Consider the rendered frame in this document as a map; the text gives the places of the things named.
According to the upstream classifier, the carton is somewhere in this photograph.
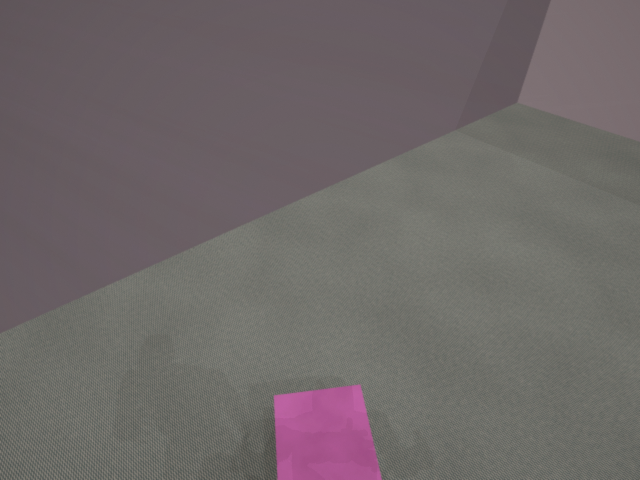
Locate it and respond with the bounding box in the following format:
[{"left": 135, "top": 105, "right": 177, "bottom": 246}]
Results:
[{"left": 274, "top": 385, "right": 382, "bottom": 480}]

